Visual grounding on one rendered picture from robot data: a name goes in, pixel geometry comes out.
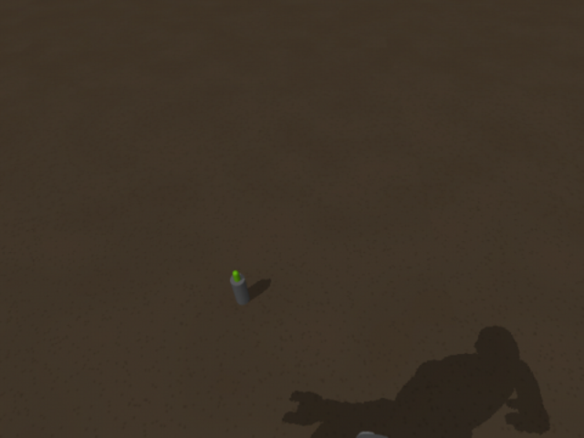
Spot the bottle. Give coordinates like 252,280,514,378
230,270,250,305

